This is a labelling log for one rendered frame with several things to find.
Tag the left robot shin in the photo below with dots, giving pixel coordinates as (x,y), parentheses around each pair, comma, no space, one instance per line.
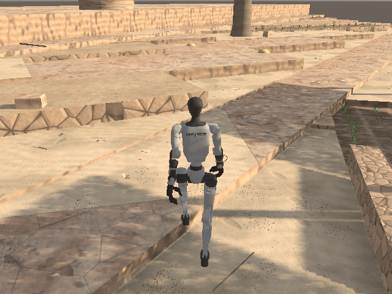
(183,199)

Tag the left robot hand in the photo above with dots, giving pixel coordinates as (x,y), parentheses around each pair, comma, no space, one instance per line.
(170,189)

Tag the right robot forearm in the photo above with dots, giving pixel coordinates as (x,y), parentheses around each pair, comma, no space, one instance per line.
(219,160)

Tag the right robot hand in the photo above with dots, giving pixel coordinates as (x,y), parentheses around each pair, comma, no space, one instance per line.
(215,168)

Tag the robot right upper arm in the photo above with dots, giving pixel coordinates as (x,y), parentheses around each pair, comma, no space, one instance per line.
(215,130)

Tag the robot left upper arm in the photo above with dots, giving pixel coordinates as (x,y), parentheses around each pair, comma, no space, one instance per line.
(175,140)

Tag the left robot thigh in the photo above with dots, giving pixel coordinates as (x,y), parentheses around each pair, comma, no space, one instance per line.
(182,177)

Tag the left robot forearm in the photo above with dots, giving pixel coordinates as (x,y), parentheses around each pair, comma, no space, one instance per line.
(172,170)

